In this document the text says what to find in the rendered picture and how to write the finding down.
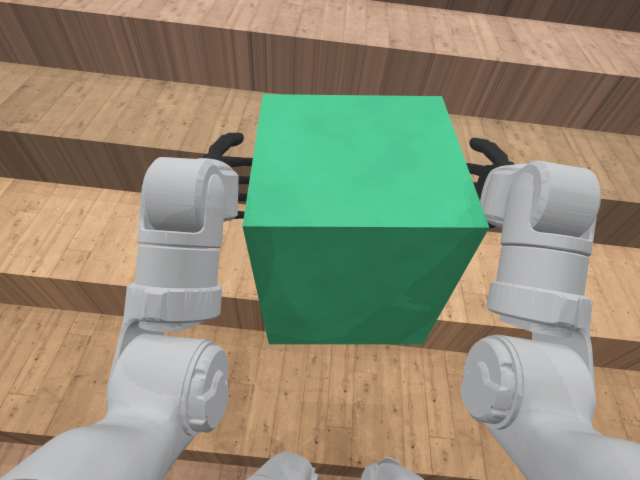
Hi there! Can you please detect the right robot hand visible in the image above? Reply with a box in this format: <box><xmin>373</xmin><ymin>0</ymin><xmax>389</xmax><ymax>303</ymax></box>
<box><xmin>466</xmin><ymin>138</ymin><xmax>514</xmax><ymax>229</ymax></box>

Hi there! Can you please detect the right robot upper arm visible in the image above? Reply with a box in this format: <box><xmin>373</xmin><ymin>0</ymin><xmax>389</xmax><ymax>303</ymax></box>
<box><xmin>460</xmin><ymin>335</ymin><xmax>640</xmax><ymax>480</ymax></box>

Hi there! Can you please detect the robot right shin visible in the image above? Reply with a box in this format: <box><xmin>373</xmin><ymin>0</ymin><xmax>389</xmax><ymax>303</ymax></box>
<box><xmin>377</xmin><ymin>457</ymin><xmax>400</xmax><ymax>466</ymax></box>

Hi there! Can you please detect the carton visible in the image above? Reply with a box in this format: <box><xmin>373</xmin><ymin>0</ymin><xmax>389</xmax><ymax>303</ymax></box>
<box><xmin>242</xmin><ymin>94</ymin><xmax>489</xmax><ymax>344</ymax></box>

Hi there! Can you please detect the robot right forearm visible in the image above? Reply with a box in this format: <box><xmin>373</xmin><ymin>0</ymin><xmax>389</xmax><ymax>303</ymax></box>
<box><xmin>480</xmin><ymin>160</ymin><xmax>601</xmax><ymax>416</ymax></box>

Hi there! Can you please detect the robot left forearm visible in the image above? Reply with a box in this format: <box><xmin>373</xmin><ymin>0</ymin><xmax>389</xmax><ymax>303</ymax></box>
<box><xmin>106</xmin><ymin>157</ymin><xmax>239</xmax><ymax>409</ymax></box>

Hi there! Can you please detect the robot left thigh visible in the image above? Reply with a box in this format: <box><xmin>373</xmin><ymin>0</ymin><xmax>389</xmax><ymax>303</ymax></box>
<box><xmin>246</xmin><ymin>452</ymin><xmax>319</xmax><ymax>480</ymax></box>

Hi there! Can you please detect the left robot hand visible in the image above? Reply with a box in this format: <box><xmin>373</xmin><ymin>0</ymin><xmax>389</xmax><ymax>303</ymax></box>
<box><xmin>204</xmin><ymin>133</ymin><xmax>253</xmax><ymax>219</ymax></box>

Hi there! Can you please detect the left robot upper arm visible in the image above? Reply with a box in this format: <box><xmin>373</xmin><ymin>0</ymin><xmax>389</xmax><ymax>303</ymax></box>
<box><xmin>0</xmin><ymin>334</ymin><xmax>228</xmax><ymax>480</ymax></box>

